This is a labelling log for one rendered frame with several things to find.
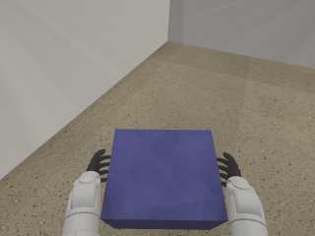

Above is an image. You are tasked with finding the left robot forearm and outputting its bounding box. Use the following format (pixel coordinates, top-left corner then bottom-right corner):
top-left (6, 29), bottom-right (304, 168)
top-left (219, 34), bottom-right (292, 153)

top-left (62, 171), bottom-right (101, 236)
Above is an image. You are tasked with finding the right robot hand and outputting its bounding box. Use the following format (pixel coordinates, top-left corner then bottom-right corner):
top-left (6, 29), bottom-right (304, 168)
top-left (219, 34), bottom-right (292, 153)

top-left (217, 152), bottom-right (242, 187)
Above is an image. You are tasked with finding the right robot forearm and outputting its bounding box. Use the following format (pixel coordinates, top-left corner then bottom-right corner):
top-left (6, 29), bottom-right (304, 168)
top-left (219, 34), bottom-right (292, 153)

top-left (225, 176), bottom-right (269, 236)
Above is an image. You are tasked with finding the left robot hand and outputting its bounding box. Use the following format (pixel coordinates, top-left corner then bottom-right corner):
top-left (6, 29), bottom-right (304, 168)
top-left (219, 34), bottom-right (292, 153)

top-left (86, 149), bottom-right (111, 183)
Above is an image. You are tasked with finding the carton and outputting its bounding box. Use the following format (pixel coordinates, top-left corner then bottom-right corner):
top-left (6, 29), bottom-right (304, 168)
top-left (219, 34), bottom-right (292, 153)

top-left (100, 129), bottom-right (228, 230)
